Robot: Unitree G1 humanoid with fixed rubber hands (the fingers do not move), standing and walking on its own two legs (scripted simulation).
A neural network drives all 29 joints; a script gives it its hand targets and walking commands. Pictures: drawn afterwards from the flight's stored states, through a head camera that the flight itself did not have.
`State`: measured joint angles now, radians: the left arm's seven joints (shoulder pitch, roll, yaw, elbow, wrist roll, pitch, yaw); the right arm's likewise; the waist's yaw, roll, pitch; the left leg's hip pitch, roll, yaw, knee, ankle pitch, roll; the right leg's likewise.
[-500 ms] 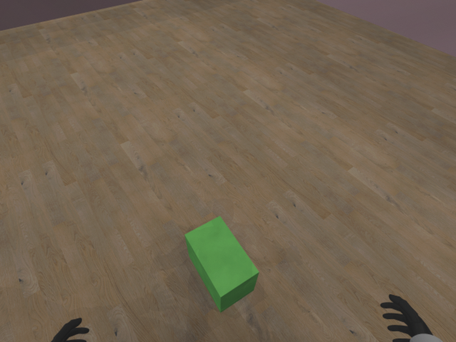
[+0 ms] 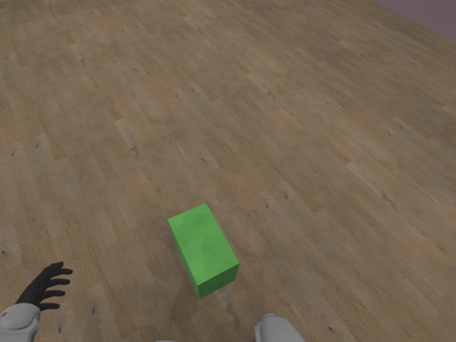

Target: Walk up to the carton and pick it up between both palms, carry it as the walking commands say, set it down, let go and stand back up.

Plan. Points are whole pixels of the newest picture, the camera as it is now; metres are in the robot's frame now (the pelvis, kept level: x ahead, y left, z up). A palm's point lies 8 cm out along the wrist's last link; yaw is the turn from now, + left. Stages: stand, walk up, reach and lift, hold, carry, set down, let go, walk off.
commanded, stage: walk up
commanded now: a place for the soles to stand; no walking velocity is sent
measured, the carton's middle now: (202, 250) +0.50 +0.06 -0.64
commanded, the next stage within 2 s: none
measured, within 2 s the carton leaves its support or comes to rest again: neither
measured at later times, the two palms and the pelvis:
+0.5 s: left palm out of the picture +0.07 +0.21 -0.11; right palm out of the picture +0.25 -0.48 -0.06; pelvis +0.07 -0.15 -0.02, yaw +17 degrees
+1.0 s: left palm out of the picture +0.00 +0.15 -0.08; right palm (400, 218) +0.36 -0.41 -0.09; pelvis +0.09 -0.19 -0.01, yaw +29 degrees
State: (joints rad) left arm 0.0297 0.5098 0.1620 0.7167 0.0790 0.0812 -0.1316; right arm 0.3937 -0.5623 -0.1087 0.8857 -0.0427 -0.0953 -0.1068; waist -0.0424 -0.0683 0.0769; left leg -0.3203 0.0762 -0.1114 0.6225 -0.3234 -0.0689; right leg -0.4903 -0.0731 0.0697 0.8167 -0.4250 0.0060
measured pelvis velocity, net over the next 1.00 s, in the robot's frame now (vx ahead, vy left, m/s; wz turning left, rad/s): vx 0.09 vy -0.19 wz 0.51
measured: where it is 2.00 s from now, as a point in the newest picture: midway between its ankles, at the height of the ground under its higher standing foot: outside the picture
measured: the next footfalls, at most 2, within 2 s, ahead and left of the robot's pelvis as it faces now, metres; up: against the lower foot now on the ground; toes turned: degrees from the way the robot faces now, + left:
right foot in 0.02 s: +0.10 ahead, -0.17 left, +0.00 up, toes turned +1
left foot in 0.26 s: +0.11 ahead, +0.02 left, +0.00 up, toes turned +15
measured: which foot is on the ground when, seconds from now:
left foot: down 0.00-0.04, up 0.06-0.24, down 0.26-0.52, up 0.54-0.78, down 0.80-1.00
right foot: up 0.00-0.00, down 0.02-0.26, up 0.28-0.50, down 0.52-1.00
